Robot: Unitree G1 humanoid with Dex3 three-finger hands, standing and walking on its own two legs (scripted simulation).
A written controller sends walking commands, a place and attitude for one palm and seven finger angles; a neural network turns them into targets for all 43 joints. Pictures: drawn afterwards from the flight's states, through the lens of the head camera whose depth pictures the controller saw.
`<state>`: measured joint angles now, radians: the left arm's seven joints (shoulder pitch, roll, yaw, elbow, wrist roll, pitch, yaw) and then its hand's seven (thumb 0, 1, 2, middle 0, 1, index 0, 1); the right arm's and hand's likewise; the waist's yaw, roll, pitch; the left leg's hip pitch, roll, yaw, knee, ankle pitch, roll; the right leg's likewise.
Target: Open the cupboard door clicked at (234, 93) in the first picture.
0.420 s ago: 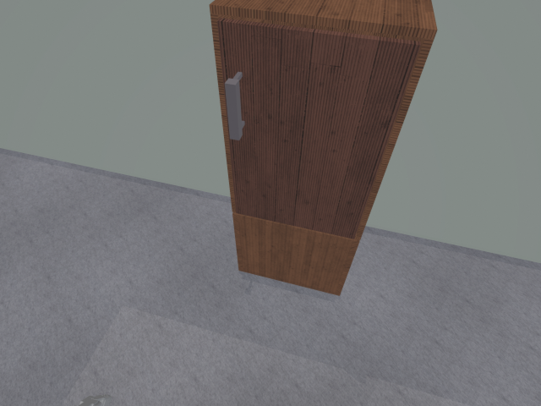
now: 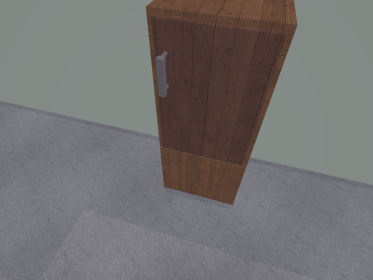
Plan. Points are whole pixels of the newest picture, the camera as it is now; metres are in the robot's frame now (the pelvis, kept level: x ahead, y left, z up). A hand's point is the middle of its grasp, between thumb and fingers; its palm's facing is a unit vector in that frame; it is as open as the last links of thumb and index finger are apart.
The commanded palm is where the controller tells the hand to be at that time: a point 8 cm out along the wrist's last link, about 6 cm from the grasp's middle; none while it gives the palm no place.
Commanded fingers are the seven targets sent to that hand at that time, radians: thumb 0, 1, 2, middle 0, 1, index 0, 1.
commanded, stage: stand and wait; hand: left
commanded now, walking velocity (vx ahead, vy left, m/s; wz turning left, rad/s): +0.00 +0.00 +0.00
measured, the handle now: (163, 74) +0.73 +0.13 +0.06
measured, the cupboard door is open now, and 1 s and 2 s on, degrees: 0 0 0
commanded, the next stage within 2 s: look at it before walking up in 0.40 s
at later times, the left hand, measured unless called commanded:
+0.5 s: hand out of the picture +0.05 +0.22 -0.16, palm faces -0.02 -0.96 -0.29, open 7.4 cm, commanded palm none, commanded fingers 0.00 0.90 0.90 -0.20 -0.30 -0.20 -0.30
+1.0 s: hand out of the picture +0.04 +0.21 -0.17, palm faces -0.01 -0.96 -0.27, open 7.4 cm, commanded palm none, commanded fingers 0.00 0.90 0.90 -0.20 -0.30 -0.20 -0.30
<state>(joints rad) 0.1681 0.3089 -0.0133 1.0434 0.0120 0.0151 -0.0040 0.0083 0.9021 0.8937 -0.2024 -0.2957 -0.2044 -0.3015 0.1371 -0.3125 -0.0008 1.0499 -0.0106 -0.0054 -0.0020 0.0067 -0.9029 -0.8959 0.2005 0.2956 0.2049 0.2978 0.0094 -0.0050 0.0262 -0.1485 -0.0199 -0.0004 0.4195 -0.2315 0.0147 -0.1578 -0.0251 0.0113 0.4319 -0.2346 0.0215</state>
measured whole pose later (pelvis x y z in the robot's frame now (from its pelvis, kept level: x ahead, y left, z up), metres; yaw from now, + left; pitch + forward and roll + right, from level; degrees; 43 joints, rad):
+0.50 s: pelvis -0.01 -0.01 +0.00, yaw +0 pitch -2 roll +0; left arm 0.18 0.29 -0.01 1.09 0.01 0.01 0.00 0.01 0.90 0.89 -0.20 -0.30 -0.20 -0.30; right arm 0.17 -0.29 0.00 1.12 -0.01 0.00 0.00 0.01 -0.90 -0.90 0.20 0.30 0.20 0.30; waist 0.00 0.00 0.03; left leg -0.14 -0.01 -0.01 0.38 -0.20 0.00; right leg -0.15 -0.01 0.01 0.40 -0.21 0.01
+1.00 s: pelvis +0.01 -0.01 +0.00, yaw +0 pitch -2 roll +0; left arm 0.20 0.26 -0.01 1.10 0.01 0.01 0.01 0.01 0.90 0.89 -0.20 -0.30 -0.20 -0.30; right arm 0.18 -0.26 0.00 1.13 -0.01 -0.01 -0.01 0.01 -0.90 -0.90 0.20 0.30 0.20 0.30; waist 0.01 0.00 0.03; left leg -0.13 0.00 -0.01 0.38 -0.22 0.00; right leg -0.14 -0.01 0.01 0.39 -0.22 0.01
